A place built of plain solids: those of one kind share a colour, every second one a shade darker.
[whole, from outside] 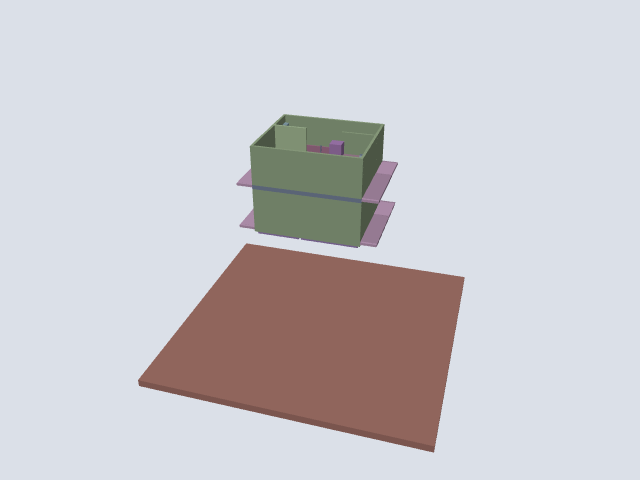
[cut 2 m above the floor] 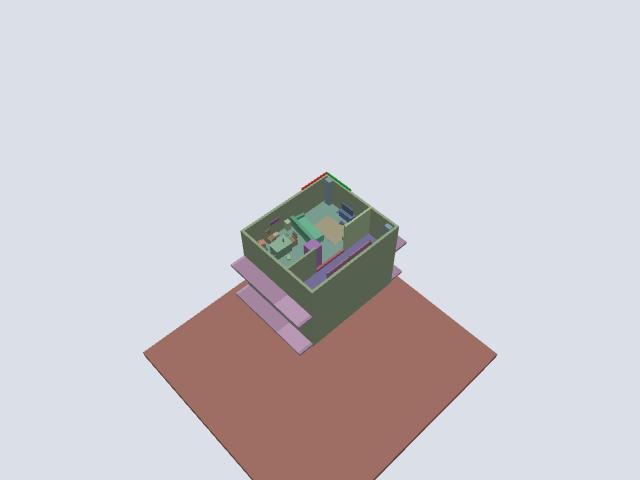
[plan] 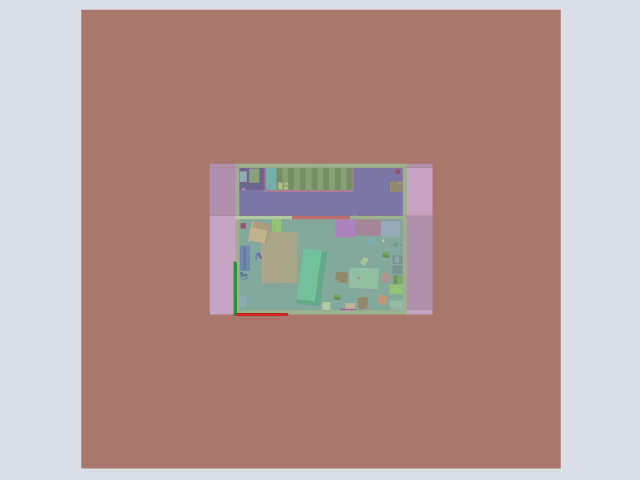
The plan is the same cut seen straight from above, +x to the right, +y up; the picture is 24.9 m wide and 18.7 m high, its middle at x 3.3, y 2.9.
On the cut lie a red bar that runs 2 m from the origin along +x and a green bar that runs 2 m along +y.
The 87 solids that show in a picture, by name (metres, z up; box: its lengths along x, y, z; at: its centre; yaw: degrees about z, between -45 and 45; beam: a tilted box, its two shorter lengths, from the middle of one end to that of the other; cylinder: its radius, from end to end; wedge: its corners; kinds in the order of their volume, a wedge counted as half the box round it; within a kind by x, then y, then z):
{
 "under_1": {"box": [18.68, 17.87, 0.5], "at": [3.34, 2.94, -9.06]},
 "stair_1": {"box": [2.98, 0.86, 0.5], "at": [3.1, 5.28, -0.05]},
 "stair_2": {"box": [2.75, 0.86, 0.71], "at": [3.21, 5.28, 0.05]},
 "stair_3": {"box": [2.52, 0.86, 0.91], "at": [3.32, 5.28, 0.16]},
 "stair_4": {"box": [2.29, 0.86, 1.12], "at": [3.44, 5.28, 0.26]},
 "stair_5": {"box": [2.07, 0.86, 1.32], "at": [3.55, 5.28, 0.36]},
 "stair_6": {"box": [1.84, 0.86, 1.52], "at": [3.66, 5.28, 0.46]},
 "stair_7": {"box": [1.61, 0.86, 1.73], "at": [3.78, 5.28, 0.56]},
 "stair_8": {"box": [1.39, 0.86, 1.93], "at": [3.89, 5.28, 0.67]},
 "stair_9": {"box": [1.16, 0.86, 2.13], "at": [4.0, 5.28, 0.77]},
 "stair_10": {"box": [0.93, 0.86, 2.34], "at": [4.12, 5.28, 0.87]},
 "stair_11": {"box": [0.7, 0.86, 2.54], "at": [4.23, 5.28, 0.97]},
 "stair_12": {"box": [0.48, 0.86, 2.75], "at": [4.35, 5.28, 1.07]},
 "stair_13": {"box": [0.25, 0.86, 2.95], "at": [4.46, 5.28, 1.17]},
 "wall_1": {"box": [0.16, 3.55, 5.62], "at": [0.08, 1.94, 2.51]},
 "wall_2": {"box": [0.16, 1.87, 5.62], "at": [0.08, 4.78, 2.51]},
 "wall_3": {"box": [2.21, 0.13, 2.47], "at": [1.1, 3.77, 4.09]},
 "wall_4": {"box": [6.68, 0.16, 5.62], "at": [3.34, 0.08, 2.51]},
 "wall_5": {"box": [6.68, 0.16, 5.62], "at": [3.34, 5.79, 2.51]},
 "wall_6": {"box": [2.2, 0.13, 2.47], "at": [5.58, 3.77, 4.09]},
 "wall_7": {"box": [0.16, 3.55, 5.62], "at": [6.6, 1.94, 2.51]},
 "wall_8": {"box": [0.16, 1.87, 5.62], "at": [6.6, 4.78, 2.51]},
 "floor_bedroom_1": {"box": [2.65, 3.55, 0.5], "at": [1.49, 1.94, -0.25]},
 "floor_bedroom_2": {"box": [3.58, 3.55, 0.5], "at": [4.73, 1.94, -0.25]},
 "upper_floor_living_kitchen_1": {"box": [6.36, 3.55, 0.34], "at": [3.34, 1.94, 2.86]},
 "upper_floor_next_1": {"box": [1.0, 0.16, 0.16], "at": [-0.5, 0.08, -0.08]},
 "upper_floor_next_2": {"box": [1.0, 0.16, 0.16], "at": [-0.5, 0.08, 2.77]},
 "upper_floor_next_3": {"box": [1.0, 3.55, 0.16], "at": [-0.5, 1.94, -0.08]},
 "upper_floor_next_4": {"box": [1.0, 3.55, 0.16], "at": [-0.5, 1.94, 2.77]},
 "upper_floor_next_5": {"box": [1.0, 0.13, 0.16], "at": [-0.5, 3.77, 2.77]},
 "upper_floor_next_6": {"box": [1.0, 1.87, 0.16], "at": [-0.5, 4.78, -0.08]},
 "upper_floor_next_7": {"box": [1.0, 1.87, 0.16], "at": [-0.5, 4.78, 2.77]},
 "upper_floor_next_8": {"box": [1.0, 0.16, 0.16], "at": [-0.5, 5.79, -0.08]},
 "upper_floor_next_9": {"box": [1.0, 0.16, 0.16], "at": [-0.5, 5.79, 2.77]},
 "upper_floor_next_10": {"box": [1.0, 0.16, 0.16], "at": [7.18, 0.08, -0.08]},
 "upper_floor_next_11": {"box": [1.0, 0.16, 0.16], "at": [7.18, 0.08, 2.77]},
 "upper_floor_next_12": {"box": [1.0, 3.55, 0.16], "at": [7.18, 1.94, -0.08]},
 "upper_floor_next_13": {"box": [1.0, 3.55, 0.16], "at": [7.18, 1.94, 2.77]},
 "upper_floor_next_14": {"box": [1.0, 0.13, 0.16], "at": [7.18, 3.77, 2.77]},
 "upper_floor_next_15": {"box": [1.0, 1.87, 0.16], "at": [7.18, 4.78, -0.08]},
 "upper_floor_next_16": {"box": [1.0, 1.87, 0.16], "at": [7.18, 4.78, 2.77]},
 "upper_floor_next_17": {"box": [1.0, 0.16, 0.16], "at": [7.18, 5.79, -0.08]},
 "upper_floor_next_18": {"box": [1.0, 0.16, 0.16], "at": [7.18, 5.79, 2.77]},
 "upper_floor_gallery_1": {"box": [1.03, 0.86, 0.16], "at": [0.67, 5.28, 2.77]},
 "upper_floor_gallery_2": {"box": [6.36, 1.01, 0.16], "at": [3.34, 4.34, 2.77]},
 "upper_floor_gallery_3": {"box": [1.94, 0.86, 0.16], "at": [5.55, 5.28, 2.77]},
 "sofa_1": {"box": [0.92, 0.17, 0.18], "at": [2.83, 0.46, 3.57], "yaw": -7.9},
 "sofa_2": {"box": [0.93, 2.16, 0.34], "at": [2.98, 1.44, 3.32], "yaw": -7.9},
 "sofa_3": {"box": [0.92, 0.17, 0.18], "at": [3.11, 2.43, 3.57], "yaw": -7.9},
 "sofa_4": {"box": [0.23, 2.16, 0.39], "at": [3.33, 1.39, 3.68], "yaw": -7.9},
 "fridge_1": {"box": [0.75, 0.7, 1.72], "at": [4.28, 3.35, 3.89]},
 "floor_hall_1": {"box": [1.47, 0.86, 0.5], "at": [0.9, 5.28, -0.25]},
 "kitchen_table_1": {"box": [1.06, 0.71, 0.72], "at": [5.01, 1.41, 3.39], "yaw": -2.3},
 "kitchen_table_2": {"box": [1.15, 0.8, 0.028], "at": [5.01, 1.41, 3.77], "yaw": -2.3},
 "billy_1": {"box": [0.28, 0.42, 2.02], "at": [0.31, 0.49, 4.04]},
 "billy_2": {"box": [0.28, 0.42, 2.02], "at": [0.31, 5.37, 3.86]},
 "range_cooker_1": {"box": [0.76, 0.65, 0.94], "at": [6.05, 3.38, 3.5]},
 "stair_guard_1": {"box": [0.08, 0.86, 0.95], "at": [1.14, 5.28, 3.33]},
 "stair_guard_2": {"box": [3.4, 0.08, 0.95], "at": [2.88, 4.81, 3.33]},
 "wall_band_1": {"box": [6.68, 0.16, 0.26], "at": [3.34, 0.08, 2.72]},
 "tv_board_1": {"box": [0.09, 0.9, 0.52], "at": [0.36, 2.19, 3.82]},
 "tv_board_2": {"box": [0.4, 1.0, 0.48], "at": [0.37, 2.19, 3.27]},
 "tv_board_3": {"box": [0.24, 0.72, 0.044], "at": [0.37, 2.19, 3.54]},
 "rug_1": {"box": [1.4, 2.0, 0.08], "at": [1.7, 2.22, 3.01], "yaw": 1.4},
 "armchair_frame_1": {"box": [0.09, 0.76, 0.044], "at": [0.61, 3.23, 3.59], "yaw": -12.0},
 "armchair_frame_2": {"box": [0.63, 0.74, 0.18], "at": [0.94, 3.19, 3.35], "yaw": -12.0},
 "armchair_frame_3": {"box": [0.62, 0.26, 0.41], "at": [1.0, 3.46, 3.65], "yaw": -12.0},
 "armchair_frame_4": {"box": [0.09, 0.76, 0.044], "at": [1.26, 3.1, 3.59], "yaw": -12.0},
 "recycling_tote_1": {"box": [0.37, 0.5, 0.29], "at": [1.61, 3.45, 3.18]},
 "recycling_tote_2": {"box": [0.5, 0.37, 0.29], "at": [6.26, 0.97, 3.18]},
 "upper_floor_gap_gallery_platform_1": {"box": [2.27, 0.13, 0.34], "at": [3.34, 3.77, 2.86]},
 "bar_stool_1": {"box": [0.35, 0.35, 0.74], "at": [5.72, 0.57, 3.4], "yaw": -19.2},
 "laundry_basket_1": {"box": [0.4, 0.55, 0.3], "at": [0.74, 5.41, 3.0]},
 "kitchen_bin_1": {"box": [0.31, 0.31, 0.65], "at": [3.54, 0.33, 3.36]},
 "recycling_crate_1": {"box": [0.48, 0.36, 0.28], "at": [6.26, 0.37, 3.17]},
 "bin_bag_1": {"box": [0.34, 0.32, 0.3], "at": [6.24, 2.72, 3.18], "yaw": -9.6},
 "counter_run_1": {"box": [1.01, 0.64, 0.038], "at": [5.17, 3.38, 3.93]},
 "water_case_1": {"box": [0.4, 0.26, 0.2], "at": [4.48, 0.31, 3.13]},
 "flat_shelf_1": {"box": [0.21, 0.33, 0.21], "at": [6.26, 1.79, 4.23]},
 "flat_shelf_2": {"box": [0.39, 0.69, 0.021], "at": [6.32, 1.96, 4.12]},
 "chair_bentwood_1": {"box": [0.41, 0.41, 0.035], "at": [4.17, 1.44, 3.48], "yaw": -5.7},
 "chair_bentwood_2": {"box": [0.41, 0.41, 0.035], "at": [4.97, 0.46, 3.48], "yaw": 8.0},
 "chair_bentwood_3": {"box": [0.41, 0.41, 0.035], "at": [6.25, 4.97, 3.3]},
 "papers_1": {"box": [0.38, 0.36, 0.08], "at": [5.88, 1.43, 3.01], "yaw": -27.4},
 "stair_head_1": {"box": [0.06, 0.86, 0.21], "at": [4.59, 5.28, 2.75]},
 "parcel_1": {"box": [0.22, 0.3, 0.12], "at": [5.03, 2.08, 3.09], "yaw": -29.9},
 "post_1": {"box": [0.3, 0.23, 0.08], "at": [5.33, 2.83, 3.01], "yaw": 16.2}
}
